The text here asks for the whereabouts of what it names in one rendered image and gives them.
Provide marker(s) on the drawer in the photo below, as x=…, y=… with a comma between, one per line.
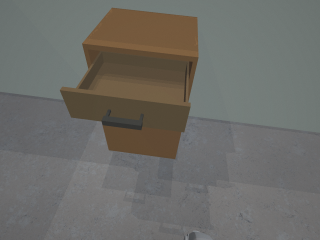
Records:
x=130, y=85

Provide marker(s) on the handle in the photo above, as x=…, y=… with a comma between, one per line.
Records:
x=108, y=120

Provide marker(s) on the cabinet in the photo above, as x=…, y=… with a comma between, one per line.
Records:
x=149, y=34

